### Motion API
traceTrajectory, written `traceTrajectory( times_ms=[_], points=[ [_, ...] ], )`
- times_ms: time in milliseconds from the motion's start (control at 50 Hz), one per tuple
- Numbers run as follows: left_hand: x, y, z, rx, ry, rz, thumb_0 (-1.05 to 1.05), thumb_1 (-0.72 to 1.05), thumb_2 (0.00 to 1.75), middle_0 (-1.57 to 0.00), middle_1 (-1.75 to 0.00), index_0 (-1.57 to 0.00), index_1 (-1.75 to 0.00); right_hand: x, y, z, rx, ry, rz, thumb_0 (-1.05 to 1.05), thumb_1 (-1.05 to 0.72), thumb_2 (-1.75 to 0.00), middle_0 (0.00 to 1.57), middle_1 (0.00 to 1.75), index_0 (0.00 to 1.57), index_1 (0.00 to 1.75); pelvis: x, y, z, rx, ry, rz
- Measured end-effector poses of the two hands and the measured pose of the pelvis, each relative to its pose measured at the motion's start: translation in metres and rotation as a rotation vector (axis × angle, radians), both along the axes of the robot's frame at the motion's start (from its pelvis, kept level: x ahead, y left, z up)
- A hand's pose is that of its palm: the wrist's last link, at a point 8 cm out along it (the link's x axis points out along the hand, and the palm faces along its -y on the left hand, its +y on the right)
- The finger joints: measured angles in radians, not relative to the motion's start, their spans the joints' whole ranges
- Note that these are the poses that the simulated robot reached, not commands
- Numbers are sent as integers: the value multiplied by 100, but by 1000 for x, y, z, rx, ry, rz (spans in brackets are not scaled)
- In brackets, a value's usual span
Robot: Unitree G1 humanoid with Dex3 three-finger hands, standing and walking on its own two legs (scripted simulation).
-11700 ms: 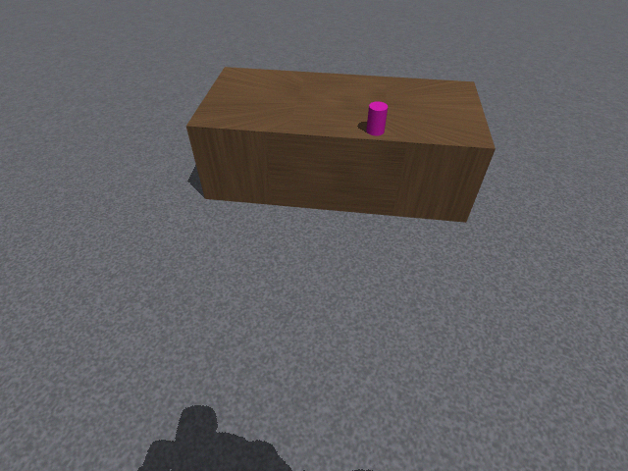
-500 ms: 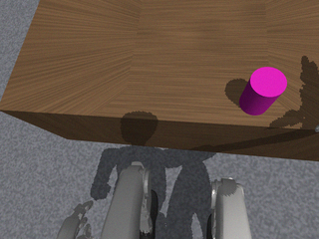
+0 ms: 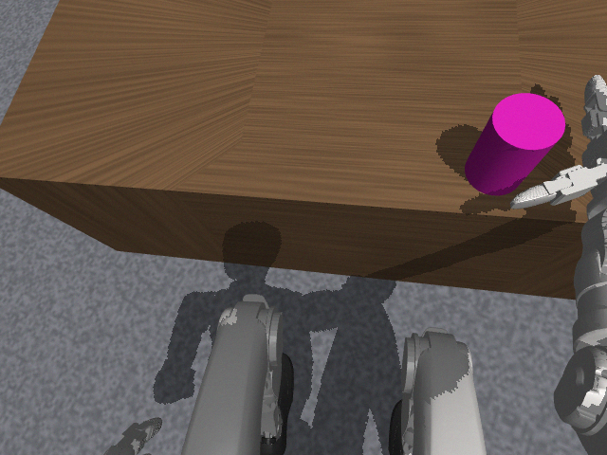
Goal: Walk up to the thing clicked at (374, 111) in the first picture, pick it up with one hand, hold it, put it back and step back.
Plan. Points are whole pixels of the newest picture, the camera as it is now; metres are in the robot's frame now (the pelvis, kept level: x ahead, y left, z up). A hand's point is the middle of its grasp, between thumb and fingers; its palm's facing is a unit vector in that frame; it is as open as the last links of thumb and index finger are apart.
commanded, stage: close in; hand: right
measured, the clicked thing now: (508, 148) +0.52 -0.17 +0.00
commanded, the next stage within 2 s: rest palm in 0.16 s
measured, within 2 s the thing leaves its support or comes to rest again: leaves its support in 1.64 s
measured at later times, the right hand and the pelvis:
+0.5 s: hand (530, 145) +0.51 -0.18 +0.01, palm faces +0.09 +1.00 -0.01, open 17.0 cm; pelvis +0.01 +0.00 +0.00, yaw -1 degrees
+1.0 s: hand (525, 140) +0.52 -0.18 +0.01, palm faces +0.10 +0.99 -0.02, open 11.6 cm; pelvis +0.01 +0.00 +0.00, yaw -2 degrees
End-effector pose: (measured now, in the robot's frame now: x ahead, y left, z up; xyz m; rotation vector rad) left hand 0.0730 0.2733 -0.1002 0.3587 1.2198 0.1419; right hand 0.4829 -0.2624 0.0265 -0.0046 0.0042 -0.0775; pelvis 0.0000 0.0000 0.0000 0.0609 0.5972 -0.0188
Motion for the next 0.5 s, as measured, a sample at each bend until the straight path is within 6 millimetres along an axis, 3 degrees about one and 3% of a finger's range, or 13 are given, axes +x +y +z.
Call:
traceTrajectory(
  times_ms=[220, 500],
  points=[
    [21, 7, -7, -2, 2, -16, 0, 89, 90, -21, -30, -21, -31, 2, 15, -9, -1, 4, -15, -1, 46, -4, 7, 4, 5, 3, 7, 3, -1, -11, 9, -6],
    [41, 0, -9, -15, -7, -29, 0, 85, 94, -21, -29, -19, -32, 1, 26, -12, -7, 1, -9, -1, 44, -4, 10, 4, 8, 3, 10, 1, 1, -13, 15, -12]
  ],
)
